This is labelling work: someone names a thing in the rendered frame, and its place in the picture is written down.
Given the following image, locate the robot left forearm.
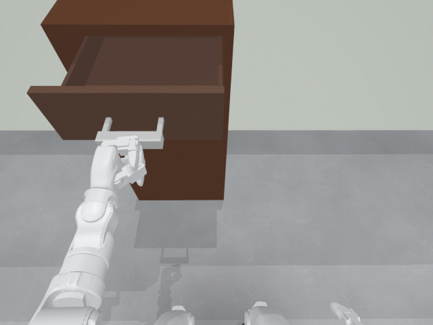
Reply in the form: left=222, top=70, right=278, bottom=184
left=28, top=188, right=119, bottom=325

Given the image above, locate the right robot shin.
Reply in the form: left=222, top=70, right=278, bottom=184
left=253, top=301, right=267, bottom=307

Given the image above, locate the robot right hand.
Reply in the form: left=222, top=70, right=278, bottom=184
left=330, top=302, right=363, bottom=325

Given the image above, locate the robot left upper arm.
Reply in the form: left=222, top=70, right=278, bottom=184
left=31, top=306, right=102, bottom=325

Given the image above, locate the handle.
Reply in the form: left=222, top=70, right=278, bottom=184
left=95, top=117, right=164, bottom=149

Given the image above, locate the left robot thigh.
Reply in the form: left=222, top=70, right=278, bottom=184
left=154, top=310, right=195, bottom=325

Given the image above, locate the robot left hand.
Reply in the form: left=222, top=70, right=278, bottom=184
left=90, top=135, right=147, bottom=195

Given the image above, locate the drawer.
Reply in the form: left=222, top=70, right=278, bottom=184
left=27, top=36, right=225, bottom=140

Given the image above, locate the cabinet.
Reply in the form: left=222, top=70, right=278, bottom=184
left=41, top=0, right=235, bottom=200

